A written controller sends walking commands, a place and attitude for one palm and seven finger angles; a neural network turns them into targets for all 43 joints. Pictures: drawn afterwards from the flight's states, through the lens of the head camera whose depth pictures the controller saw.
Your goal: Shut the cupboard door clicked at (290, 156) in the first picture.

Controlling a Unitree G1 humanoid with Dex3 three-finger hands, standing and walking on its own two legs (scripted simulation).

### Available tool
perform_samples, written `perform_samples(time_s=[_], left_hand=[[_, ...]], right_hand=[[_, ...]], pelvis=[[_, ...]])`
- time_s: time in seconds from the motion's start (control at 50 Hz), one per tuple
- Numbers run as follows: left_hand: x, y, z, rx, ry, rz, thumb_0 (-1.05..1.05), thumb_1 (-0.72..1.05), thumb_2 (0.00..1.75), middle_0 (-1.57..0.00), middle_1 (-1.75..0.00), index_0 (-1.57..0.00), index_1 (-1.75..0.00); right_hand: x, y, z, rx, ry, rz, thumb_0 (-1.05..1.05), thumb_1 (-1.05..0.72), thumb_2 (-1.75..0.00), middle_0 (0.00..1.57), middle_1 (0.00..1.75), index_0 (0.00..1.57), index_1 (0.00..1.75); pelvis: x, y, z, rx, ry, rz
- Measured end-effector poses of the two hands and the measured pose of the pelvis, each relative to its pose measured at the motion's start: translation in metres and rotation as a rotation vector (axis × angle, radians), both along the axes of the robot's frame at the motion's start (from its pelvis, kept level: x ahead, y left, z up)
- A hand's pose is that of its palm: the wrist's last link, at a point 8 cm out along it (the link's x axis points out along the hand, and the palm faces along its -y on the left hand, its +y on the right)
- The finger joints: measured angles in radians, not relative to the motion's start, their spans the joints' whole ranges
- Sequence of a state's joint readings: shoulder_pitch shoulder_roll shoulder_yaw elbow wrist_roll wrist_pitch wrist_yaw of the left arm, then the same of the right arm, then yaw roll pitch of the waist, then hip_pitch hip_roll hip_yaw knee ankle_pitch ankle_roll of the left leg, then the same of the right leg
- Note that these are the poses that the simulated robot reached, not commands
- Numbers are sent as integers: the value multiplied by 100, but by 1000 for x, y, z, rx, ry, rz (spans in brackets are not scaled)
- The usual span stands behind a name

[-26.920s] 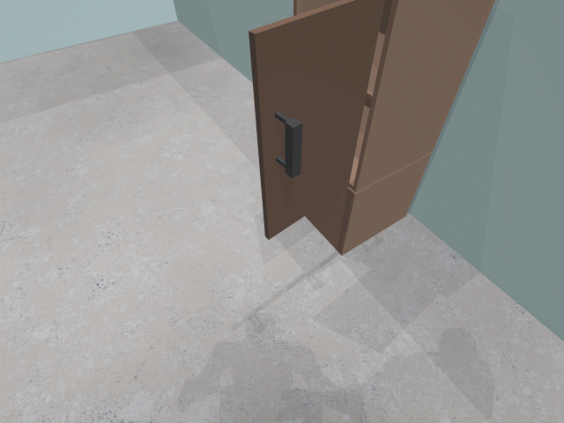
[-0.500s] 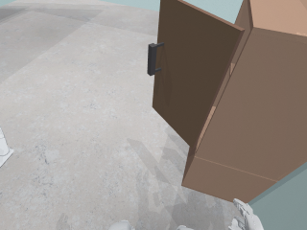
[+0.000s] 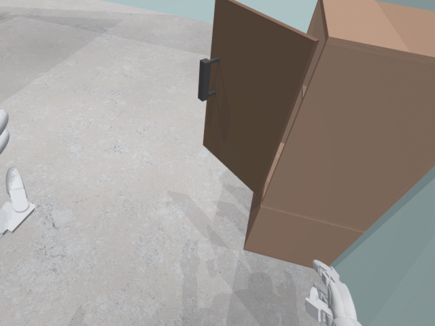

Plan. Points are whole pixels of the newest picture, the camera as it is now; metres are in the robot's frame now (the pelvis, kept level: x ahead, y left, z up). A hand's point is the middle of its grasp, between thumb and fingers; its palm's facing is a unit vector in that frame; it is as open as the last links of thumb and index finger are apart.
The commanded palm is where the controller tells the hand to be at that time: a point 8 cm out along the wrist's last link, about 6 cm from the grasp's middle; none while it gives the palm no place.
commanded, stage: stop stepping back and stand still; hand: left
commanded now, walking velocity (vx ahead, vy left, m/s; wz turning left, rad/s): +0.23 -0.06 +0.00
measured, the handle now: (209, 79) +0.86 +0.06 +0.02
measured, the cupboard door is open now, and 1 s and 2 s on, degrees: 53 53 53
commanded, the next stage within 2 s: let the arm hang, fingers relaxed in 1.30 s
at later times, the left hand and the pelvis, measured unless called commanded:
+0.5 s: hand out of the picture +0.12 +0.27 +0.19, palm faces +0.36 -0.83 -0.44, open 7.4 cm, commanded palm +0.07 +0.32 +0.19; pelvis -0.09 +0.03 +0.01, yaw -4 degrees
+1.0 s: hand out of the picture +0.14 +0.32 +0.19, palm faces +0.38 -0.80 -0.47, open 7.4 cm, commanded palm +0.08 +0.35 +0.19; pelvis -0.08 +0.06 +0.00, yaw -4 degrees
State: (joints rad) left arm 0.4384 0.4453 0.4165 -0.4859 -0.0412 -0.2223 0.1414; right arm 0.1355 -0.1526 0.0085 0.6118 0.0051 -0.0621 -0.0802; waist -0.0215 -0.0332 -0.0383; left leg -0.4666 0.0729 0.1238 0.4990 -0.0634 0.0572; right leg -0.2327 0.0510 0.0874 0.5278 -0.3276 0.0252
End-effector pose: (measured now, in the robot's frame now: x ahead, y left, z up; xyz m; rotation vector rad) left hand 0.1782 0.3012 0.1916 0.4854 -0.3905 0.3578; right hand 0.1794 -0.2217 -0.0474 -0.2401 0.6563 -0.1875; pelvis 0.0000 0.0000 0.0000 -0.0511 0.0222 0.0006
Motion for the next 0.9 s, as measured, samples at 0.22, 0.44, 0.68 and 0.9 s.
perform_samples(time_s=[0.22,0.44,0.68,0.9], left_hand=[[-75,13,2,40,72,30,1,89,90,-22,-30,-21,-30],[-77,24,2,-72,41,34,2,89,90,-21,-30,-20,-30],[-113,49,6,-7,73,85,1,89,90,-21,-30,-21,-30],[-88,65,-3,-6,68,22,2,89,90,-21,-30,-21,-30]], right_hand=[[-100,-28,-6,-85,90,-68,1,-90,-90,20,30,20,30],[-160,21,-16,43,95,-94,1,-90,-90,20,30,20,30],[-188,23,-26,17,181,-89,1,-90,-90,20,30,20,30],[-161,43,-14,-24,98,-104,1,-91,-90,20,30,20,30]], pelvis=[[-38,14,-1,3,-33,-32],[-79,28,10,-2,-71,-38],[-102,45,13,58,-13,-68],[-92,71,4,47,-37,-57]])
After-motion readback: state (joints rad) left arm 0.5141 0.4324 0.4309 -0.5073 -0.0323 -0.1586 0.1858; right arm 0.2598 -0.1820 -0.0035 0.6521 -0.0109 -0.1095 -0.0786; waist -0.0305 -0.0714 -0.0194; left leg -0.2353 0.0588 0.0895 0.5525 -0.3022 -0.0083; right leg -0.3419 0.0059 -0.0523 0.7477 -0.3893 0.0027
